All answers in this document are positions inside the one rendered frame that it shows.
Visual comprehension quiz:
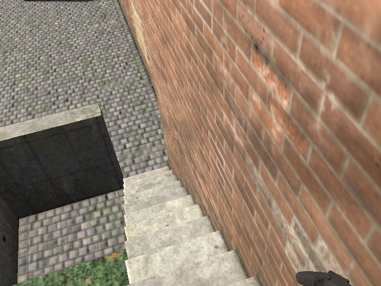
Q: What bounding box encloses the robot right hand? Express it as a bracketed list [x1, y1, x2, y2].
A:
[296, 271, 352, 286]

